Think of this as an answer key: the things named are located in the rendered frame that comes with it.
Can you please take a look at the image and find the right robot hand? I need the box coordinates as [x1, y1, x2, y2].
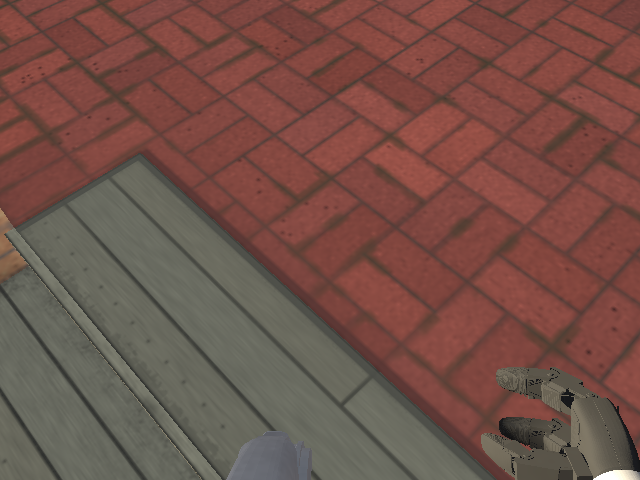
[481, 367, 640, 480]

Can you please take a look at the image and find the robot left thigh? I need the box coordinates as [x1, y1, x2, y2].
[226, 436, 312, 480]

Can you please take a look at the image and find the robot left shin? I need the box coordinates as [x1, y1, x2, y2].
[238, 431, 291, 456]

